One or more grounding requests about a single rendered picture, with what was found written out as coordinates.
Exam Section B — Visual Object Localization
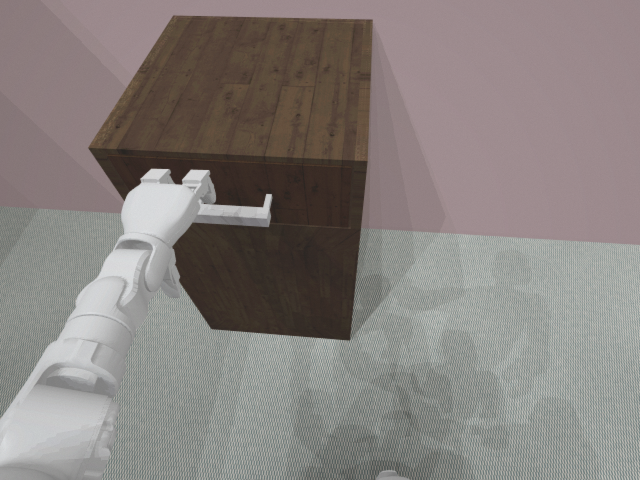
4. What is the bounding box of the drawer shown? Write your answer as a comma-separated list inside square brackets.
[107, 154, 352, 227]

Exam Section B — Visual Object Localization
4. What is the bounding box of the robot left upper arm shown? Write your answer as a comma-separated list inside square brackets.
[0, 384, 121, 480]

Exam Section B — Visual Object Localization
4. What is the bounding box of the robot left hand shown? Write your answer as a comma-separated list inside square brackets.
[121, 169, 216, 298]

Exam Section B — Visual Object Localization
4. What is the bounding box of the left robot forearm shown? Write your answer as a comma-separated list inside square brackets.
[0, 233, 172, 445]

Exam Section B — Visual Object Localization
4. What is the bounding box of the cabinet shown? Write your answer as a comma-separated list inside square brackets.
[88, 15, 373, 341]

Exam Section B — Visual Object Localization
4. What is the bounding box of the handle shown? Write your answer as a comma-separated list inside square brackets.
[193, 194, 272, 227]

